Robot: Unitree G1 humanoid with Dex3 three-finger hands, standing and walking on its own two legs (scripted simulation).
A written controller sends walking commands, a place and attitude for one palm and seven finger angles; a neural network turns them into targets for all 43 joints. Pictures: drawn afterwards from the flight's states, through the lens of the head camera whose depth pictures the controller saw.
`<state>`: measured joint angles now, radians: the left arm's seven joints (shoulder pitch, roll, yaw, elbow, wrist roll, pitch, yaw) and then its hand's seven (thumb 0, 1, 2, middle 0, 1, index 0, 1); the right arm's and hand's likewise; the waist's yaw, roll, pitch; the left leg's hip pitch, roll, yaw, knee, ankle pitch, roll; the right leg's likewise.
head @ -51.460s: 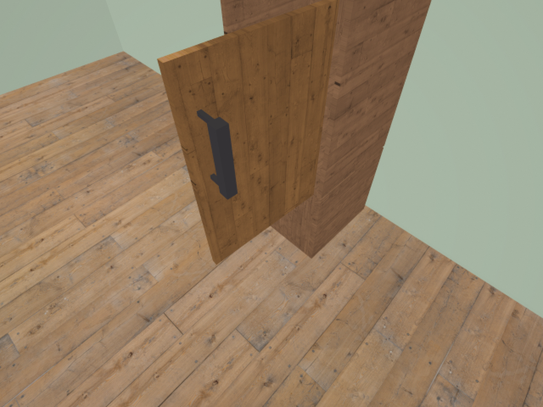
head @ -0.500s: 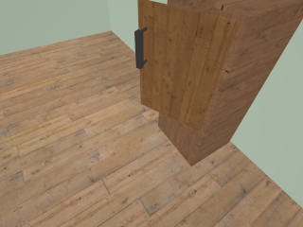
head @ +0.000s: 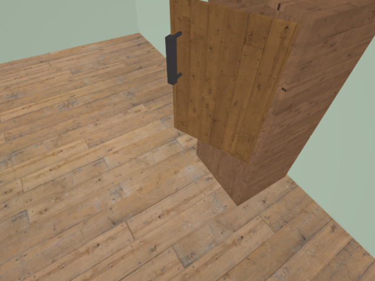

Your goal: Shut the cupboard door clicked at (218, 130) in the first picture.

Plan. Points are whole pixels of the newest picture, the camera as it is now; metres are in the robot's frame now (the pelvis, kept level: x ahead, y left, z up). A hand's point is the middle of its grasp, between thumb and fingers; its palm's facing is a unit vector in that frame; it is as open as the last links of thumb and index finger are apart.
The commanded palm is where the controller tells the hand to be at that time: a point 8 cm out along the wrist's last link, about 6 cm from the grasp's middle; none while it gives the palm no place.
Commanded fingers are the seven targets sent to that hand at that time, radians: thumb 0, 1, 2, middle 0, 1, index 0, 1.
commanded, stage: walk to a spot facing it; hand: left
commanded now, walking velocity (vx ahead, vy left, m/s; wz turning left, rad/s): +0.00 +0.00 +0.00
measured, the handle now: (175, 58) +0.81 +0.09 +0.06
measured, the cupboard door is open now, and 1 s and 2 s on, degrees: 26 26 26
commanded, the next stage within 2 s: none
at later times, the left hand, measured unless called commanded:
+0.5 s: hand out of the picture +0.01 +0.22 -0.20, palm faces +0.19 -0.95 -0.24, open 7.3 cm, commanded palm none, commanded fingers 0.00 0.90 0.90 -0.20 -0.30 -0.20 -0.30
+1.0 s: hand out of the picture -0.01 +0.19 -0.17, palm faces +0.45 -0.85 -0.29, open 7.4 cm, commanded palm none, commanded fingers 0.00 0.90 0.90 -0.20 -0.30 -0.20 -0.30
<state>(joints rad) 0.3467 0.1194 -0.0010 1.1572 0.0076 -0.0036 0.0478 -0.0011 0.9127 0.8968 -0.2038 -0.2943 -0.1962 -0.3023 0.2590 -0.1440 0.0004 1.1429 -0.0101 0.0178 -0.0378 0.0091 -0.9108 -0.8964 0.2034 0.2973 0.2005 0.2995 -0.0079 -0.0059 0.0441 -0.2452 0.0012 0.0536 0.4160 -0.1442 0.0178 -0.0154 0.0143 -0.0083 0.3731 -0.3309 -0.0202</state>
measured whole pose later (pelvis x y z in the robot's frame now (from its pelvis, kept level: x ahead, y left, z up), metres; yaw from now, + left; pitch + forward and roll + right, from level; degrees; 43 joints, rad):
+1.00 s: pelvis +0.02 -0.02 -0.01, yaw +30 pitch +1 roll +2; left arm 0.20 0.22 0.05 0.87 0.03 0.03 0.03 0.00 0.91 0.90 -0.21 -0.29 -0.20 -0.30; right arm 0.17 -0.27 -0.08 0.87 -0.02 0.08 0.03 0.01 -0.91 -0.90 0.20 0.30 0.20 0.30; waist -0.04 -0.01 0.13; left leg -0.48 -0.01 0.04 0.94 -0.44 -0.05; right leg -0.20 -0.11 -0.08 0.57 -0.37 0.04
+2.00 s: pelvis +0.07 +0.00 +0.00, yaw +66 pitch +1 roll -1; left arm 0.18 0.26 0.08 0.87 0.02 0.06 0.00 0.01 0.91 0.90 -0.20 -0.29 -0.20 -0.30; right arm 0.21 -0.21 -0.03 0.90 -0.03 0.04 0.01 0.01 -0.90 -0.90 0.21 0.30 0.20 0.30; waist -0.01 0.00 0.09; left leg -0.24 -0.01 -0.06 0.52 -0.30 0.02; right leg -0.43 -0.07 -0.03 0.87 -0.43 0.07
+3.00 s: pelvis +0.13 +0.32 -0.01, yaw +97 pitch +0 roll +1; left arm 0.10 0.20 0.05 0.83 0.03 -0.03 -0.01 0.00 0.91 0.90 -0.20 -0.29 -0.20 -0.30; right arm 0.34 -0.18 -0.04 1.00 -0.02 -0.01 0.00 0.01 -0.90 -0.90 0.21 0.30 0.20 0.30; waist -0.04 0.01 0.05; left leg -0.15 -0.05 -0.04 0.57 -0.41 0.02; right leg -0.38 -0.04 -0.05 0.56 -0.16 0.01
